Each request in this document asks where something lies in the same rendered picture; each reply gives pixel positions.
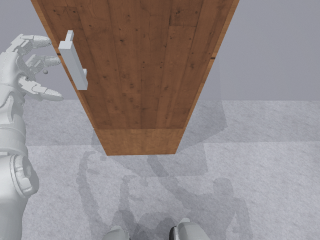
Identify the robot right shin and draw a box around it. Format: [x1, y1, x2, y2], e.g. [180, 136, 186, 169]
[178, 218, 190, 225]

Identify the left robot forearm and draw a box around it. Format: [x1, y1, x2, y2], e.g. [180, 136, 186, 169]
[0, 84, 28, 158]

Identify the handle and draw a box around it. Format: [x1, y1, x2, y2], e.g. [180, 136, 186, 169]
[58, 30, 88, 90]

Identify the robot left shin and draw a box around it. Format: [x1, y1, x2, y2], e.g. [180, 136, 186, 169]
[110, 225, 122, 231]

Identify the robot shin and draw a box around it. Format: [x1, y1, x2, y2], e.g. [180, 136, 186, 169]
[178, 218, 190, 225]
[110, 225, 122, 231]

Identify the cupboard door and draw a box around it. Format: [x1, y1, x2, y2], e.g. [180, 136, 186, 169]
[37, 0, 234, 130]

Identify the left robot hand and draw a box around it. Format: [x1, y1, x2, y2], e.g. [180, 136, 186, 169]
[0, 34, 64, 102]

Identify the left robot upper arm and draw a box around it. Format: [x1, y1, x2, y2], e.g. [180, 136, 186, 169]
[0, 154, 40, 240]

